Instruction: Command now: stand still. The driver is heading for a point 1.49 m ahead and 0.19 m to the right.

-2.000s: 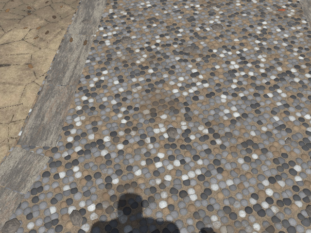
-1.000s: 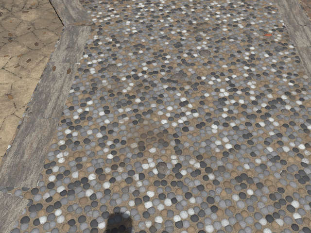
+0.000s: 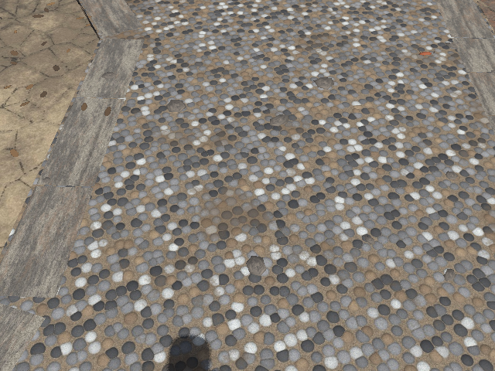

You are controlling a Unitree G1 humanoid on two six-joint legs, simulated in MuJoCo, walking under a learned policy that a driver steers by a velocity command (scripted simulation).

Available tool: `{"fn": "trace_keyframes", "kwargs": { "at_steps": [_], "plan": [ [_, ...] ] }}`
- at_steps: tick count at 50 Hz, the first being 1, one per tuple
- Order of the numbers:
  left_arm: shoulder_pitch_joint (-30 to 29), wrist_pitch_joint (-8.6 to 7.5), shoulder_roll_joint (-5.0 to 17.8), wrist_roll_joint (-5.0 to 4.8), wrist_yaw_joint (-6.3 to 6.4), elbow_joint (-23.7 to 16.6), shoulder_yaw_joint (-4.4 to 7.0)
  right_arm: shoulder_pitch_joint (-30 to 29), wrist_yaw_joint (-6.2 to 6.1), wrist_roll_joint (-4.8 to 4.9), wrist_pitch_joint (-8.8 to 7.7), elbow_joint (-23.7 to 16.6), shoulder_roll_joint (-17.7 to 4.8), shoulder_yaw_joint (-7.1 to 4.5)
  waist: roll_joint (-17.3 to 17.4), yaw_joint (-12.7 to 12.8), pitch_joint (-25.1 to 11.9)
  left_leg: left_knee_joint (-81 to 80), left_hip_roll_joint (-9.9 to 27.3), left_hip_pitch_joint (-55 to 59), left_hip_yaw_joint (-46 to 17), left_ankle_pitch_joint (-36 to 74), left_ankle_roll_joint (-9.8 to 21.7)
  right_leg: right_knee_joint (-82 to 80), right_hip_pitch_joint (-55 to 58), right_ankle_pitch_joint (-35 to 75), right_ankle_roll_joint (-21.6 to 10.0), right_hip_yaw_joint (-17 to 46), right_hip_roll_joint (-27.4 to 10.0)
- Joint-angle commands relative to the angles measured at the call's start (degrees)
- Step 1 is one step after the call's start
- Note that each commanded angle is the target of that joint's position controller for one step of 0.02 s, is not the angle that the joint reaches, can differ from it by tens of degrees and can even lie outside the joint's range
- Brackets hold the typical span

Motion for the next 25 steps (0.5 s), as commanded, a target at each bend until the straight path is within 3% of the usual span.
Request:
{"fn": "trace_keyframes", "kwargs": {
  "at_steps": [1,3,5,6,7,8,9,10,12,14,15,16,17,18,19,20,21,22,23,24,25],
  "plan": [
    [5.66,-0.2,4.75,-0.02,0.13,-0.37,0.78,1.97,-0.17,0.01,-0.28,-1.14,-5.39,-0.74,-0.4,0.0,1.49,-2.95,0.71,5.82,-0.44,8.31,2.25,-6.67,-8.11,6.51,-0.73,1.2,-1.36],
    [6.94,-0.11,4.33,-0.08,0.2,0.24,0.74,3.01,-0.18,-0.01,-0.24,-0.63,-4.69,-0.57,-0.76,0.06,0.21,-2.6,-0.16,6.32,0.55,2.62,2.25,-7.26,-7.58,0.76,-1.04,0.92,-1.0],
    [6.66,0.21,7.02,-0.74,0.61,-0.33,1.68,3.22,-0.23,0.51,-0.33,-0.69,-5.17,-0.94,-3.71,0.37,3.0,1.85,-3.43,1.42,4.05,-15.6,2.62,-9.08,-9.36,-17.67,-3.9,3.98,-2.24],
    [7.09,0.13,8.27,-1.06,0.77,-0.9,2.12,1.79,-0.09,0.49,-0.84,-1.53,-5.2,-1.02,-5.32,1.14,5.52,4.85,-3.86,-3.24,4.77,-19.67,2.95,-11.61,-9.96,-25.43,-6.05,8.22,-5.19],
    [8.64,-0.31,10.23,-1.44,0.72,-1.0,2.82,-0.33,0.32,0.49,-1.78,-2.79,-3.98,-0.78,-8.44,2.27,7.35,10.09,-3.85,-7.3,5.98,-16.94,2.98,-15.09,-8.98,-30.22,-8.86,15.29,-10.26],
    [8.24,-0.84,12.26,-1.72,0.72,-1.46,3.64,-1.39,0.94,0.72,-2.84,-3.75,-3.4,-0.63,-11.1,2.41,9.18,16.03,-1.97,-11.37,5.37,-13.02,3.61,-18.34,-8.25,-31.35,-11.89,22.11,-16.03],
    [7.63,-1.43,12.29,-1.63,0.65,-1.85,3.88,-2.69,1.54,0.97,-3.83,-4.67,-3.41,-0.63,-10.94,2.45,11.02,19.71,0.4,-14.65,3.62,-12.65,4.47,-19.71,-8.05,-29.24,-13.68,25.67,-19.31],
    [6.81,-1.95,11.32,-1.28,0.45,-2.4,3.77,-3.33,1.99,1.35,-4.64,-5.42,-3.72,-0.78,-10.17,2.06,11.81,20.81,1.86,-17.29,2.58,-15.19,5.23,-19.44,-6.35,-24.85,-13.76,25.73,-19.88],
    [3.94,-2.3,10.6,-1.85,-0.12,-3.52,3.74,-1.31,2.64,2.03,-5.93,-5.56,-3.86,-0.98,-8.59,-0.15,10.73,11.17,2.35,-12.43,3.31,-15.27,6.35,-16.19,-5.43,-16.65,-10.68,19.05,-16.66],
    [2.33,-2.0,10.61,-2.09,-0.57,-4.26,3.67,8.97,2.89,1.72,-6.21,-0.87,-4.27,-2.15,-5.93,-3.93,6.02,1.84,-3.36,8.22,8.75,-3.93,4.93,-8.52,-13.29,-8.91,-7.73,10.15,-10.02],
    [0.6,-2.35,10.21,-1.86,-0.68,-5.07,3.36,15.75,2.93,1.42,-6.11,0.88,-5.94,-3.16,-2.54,-7.0,3.4,-0.41,-1.55,16.28,4.26,-3.27,5.49,1.65,-17.3,1.03,-6.0,5.98,-6.87],
    [-0.84,-3.02,6.43,-1.32,-0.81,-7.01,2.32,23.83,2.5,1.34,-6.24,1.54,-12.12,-4.74,12.99,-9.28,-0.37,-10.68,11.86,24.27,-17.84,-9.74,10.9,24.28,-26.72,0.96,-1.9,-2.07,-0.34],
    [-0.93,-4.19,3.4,-2.29,-0.72,-8.72,1.72,27.4,3.27,0.42,-7.16,1.74,-13.72,-4.36,19.35,-8.69,-3.99,-20.43,21.65,26.83,-42.26,-16.83,18.34,39.87,-35.02,-11.89,-1.85,3.3,3.79],
    [-2.12,-5.03,5.85,-3.49,-1.05,-9.22,2.28,20.41,3.23,0.26,-8.03,0.11,-10.01,-2.87,10.23,-5.12,0.98,-19.74,22.84,23.1,-39.98,-20.2,17.88,47.77,-40.32,-9.31,-3.66,7.57,-0.74],
    [-3.47,-5.57,6.78,-3.52,-1.58,-9.48,2.39,15.31,3.4,0.38,-8.38,-1.77,-7.2,-2.0,6.05,-3.58,3.43,-19.17,20.06,19.94,-31.38,-18.73,15.54,48.79,-41.51,-3.04,-5.29,7.59,-3.48],
    [-3.68,-5.87,7.15,-2.85,-1.63,-9.13,2.78,11.75,3.74,0.24,-8.33,-3.0,-6.64,-1.43,3.31,-2.0,4.14,-19.93,17.22,17.38,-23.98,-13.31,13.54,45.92,-40.42,2.33,-5.85,6.51,-5.59],
    [-4.49,-5.82,9.0,-1.96,-1.61,-9.04,3.7,10.47,3.93,0.09,-8.03,-3.63,-5.14,-0.8,2.53,-1.28,4.48,-20.42,14.04,15.94,-17.23,-5.84,11.41,42.12,-38.46,5.79,-5.96,5.56,-6.96],
    [-4.05,-5.45,8.74,-1.88,-1.94,-8.91,3.99,11.5,3.8,-0.18,-7.65,-3.4,-4.89,-0.53,4.75,-0.84,3.97,-20.66,12.76,14.55,-13.18,-0.7,10.68,39.5,-35.62,7.75,-5.48,4.8,-7.69],
    [-4.34,-5.17,8.31,-1.67,-2.37,-8.6,4.06,14.01,3.58,-0.16,-7.31,-2.94,-3.62,-0.15,4.01,-1.29,3.56,-19.8,10.59,15.21,-8.79,8.42,9.74,38.34,-34.88,8.7,-5.05,3.4,-7.73],
    [-5.2,-4.64,6.76,-1.71,-2.64,-9.09,3.87,15.48,3.19,-0.35,-7.08,-2.56,-5.29,-0.29,5.04,-1.03,3.37,-20.44,11.06,15.07,-8.05,10.27,10.74,36.4,-35.37,9.81,-4.01,2.31,-7.47],
    [-7.58,-4.28,6.47,-1.61,-2.62,-9.91,3.78,16.16,2.79,-0.47,-6.97,-2.62,-6.0,-0.33,3.44,-1.19,3.83,-21.27,11.12,14.78,-7.41,11.62,11.41,34.49,-36.49,10.87,-3.08,2.02,-7.78]
  ]
}}
Velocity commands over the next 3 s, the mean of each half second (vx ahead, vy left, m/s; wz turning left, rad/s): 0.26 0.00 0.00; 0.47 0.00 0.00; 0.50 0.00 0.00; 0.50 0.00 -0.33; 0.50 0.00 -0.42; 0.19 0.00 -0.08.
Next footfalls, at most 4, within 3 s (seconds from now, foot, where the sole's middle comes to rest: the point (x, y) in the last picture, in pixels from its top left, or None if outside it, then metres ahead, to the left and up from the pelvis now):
0.80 right None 0.48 -0.10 -0.77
1.36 left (216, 272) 0.80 0.13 -0.77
1.92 right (293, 197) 1.10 -0.13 -0.77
2.40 left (263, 129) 1.45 -0.03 -0.77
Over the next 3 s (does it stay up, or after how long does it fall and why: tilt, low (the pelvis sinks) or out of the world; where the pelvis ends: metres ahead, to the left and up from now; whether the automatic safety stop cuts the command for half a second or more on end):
stays up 1.42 -0.15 -0.01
